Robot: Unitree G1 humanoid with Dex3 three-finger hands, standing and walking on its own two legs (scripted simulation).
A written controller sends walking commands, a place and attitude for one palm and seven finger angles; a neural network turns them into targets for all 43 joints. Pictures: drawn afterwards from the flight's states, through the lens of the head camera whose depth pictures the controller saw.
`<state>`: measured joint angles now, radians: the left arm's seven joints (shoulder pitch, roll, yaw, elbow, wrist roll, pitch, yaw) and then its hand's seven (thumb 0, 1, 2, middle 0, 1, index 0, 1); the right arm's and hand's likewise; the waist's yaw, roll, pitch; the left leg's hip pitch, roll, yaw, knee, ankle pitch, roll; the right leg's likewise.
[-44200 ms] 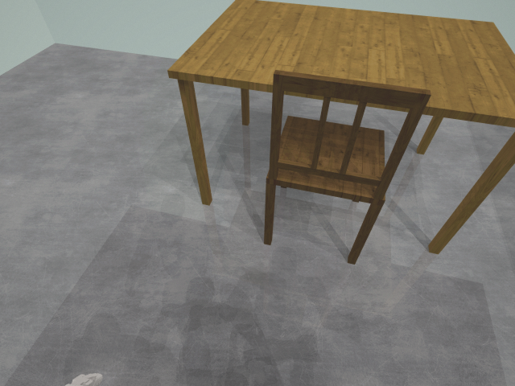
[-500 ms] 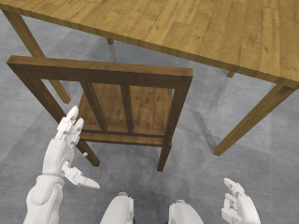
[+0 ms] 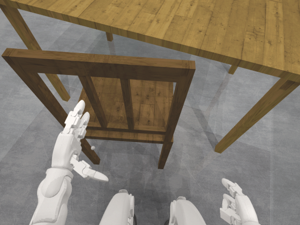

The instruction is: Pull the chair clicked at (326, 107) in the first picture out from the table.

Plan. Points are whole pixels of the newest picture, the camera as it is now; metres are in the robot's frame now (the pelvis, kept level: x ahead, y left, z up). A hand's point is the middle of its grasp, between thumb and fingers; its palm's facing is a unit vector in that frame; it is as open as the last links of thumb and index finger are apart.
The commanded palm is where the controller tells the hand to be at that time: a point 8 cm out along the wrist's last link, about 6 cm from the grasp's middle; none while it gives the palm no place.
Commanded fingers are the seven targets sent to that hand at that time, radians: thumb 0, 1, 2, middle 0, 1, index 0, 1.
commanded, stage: aim the fingers beside a spindle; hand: left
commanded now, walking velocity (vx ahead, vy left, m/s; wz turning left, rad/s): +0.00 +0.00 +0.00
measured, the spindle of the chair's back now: (96, 104) +0.44 +0.18 +0.01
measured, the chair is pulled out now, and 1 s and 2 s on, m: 0.13 0.13 0.13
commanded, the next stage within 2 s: push the fingers through the gap in 0.50 s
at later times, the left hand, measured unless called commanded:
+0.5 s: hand (91, 147) +0.30 +0.16 +0.03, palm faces -0.05 -1.00 -0.03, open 16.9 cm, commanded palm +0.28 +0.22 +0.03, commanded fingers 0.00 -0.50 0.30 -0.06 -0.08 -0.06 -0.08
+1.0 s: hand (95, 136) +0.33 +0.16 +0.02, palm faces -0.05 -1.00 -0.04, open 16.9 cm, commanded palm +0.32 +0.21 +0.03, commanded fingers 0.00 -0.50 0.30 -0.06 -0.08 -0.06 -0.08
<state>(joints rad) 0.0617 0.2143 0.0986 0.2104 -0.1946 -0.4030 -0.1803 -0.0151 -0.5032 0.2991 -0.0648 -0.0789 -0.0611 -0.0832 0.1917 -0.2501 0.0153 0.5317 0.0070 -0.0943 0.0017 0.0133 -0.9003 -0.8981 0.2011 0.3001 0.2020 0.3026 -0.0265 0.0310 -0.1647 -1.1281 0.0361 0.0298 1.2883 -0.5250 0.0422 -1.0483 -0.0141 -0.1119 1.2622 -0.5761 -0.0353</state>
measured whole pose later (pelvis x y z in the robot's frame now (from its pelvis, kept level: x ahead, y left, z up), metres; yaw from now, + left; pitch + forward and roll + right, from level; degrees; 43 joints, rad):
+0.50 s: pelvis +0.00 +0.00 +0.00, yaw +0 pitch +21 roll -3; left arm 0.07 0.22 0.10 0.19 -0.20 -0.40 -0.17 -0.02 -0.50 0.30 -0.06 -0.08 -0.06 -0.08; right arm 0.19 -0.25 0.01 0.52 0.01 -0.08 0.00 0.01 -0.90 -0.90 0.20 0.30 0.20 0.30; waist -0.03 0.03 -0.16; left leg -1.13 0.03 0.03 1.28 -0.53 0.04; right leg -1.04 -0.01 -0.11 1.25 -0.58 -0.03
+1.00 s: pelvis +0.01 +0.00 +0.00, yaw +0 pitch +22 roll -3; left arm -0.05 0.23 0.11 0.29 -0.18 -0.39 -0.15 -0.02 -0.50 0.30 -0.06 -0.08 -0.06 -0.08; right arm 0.19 -0.25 0.02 0.55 0.01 -0.06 0.00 0.01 -0.90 -0.90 0.20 0.30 0.20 0.30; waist -0.03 0.03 -0.16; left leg -1.14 0.03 0.03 1.28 -0.53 0.04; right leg -1.05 -0.01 -0.11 1.25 -0.58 -0.03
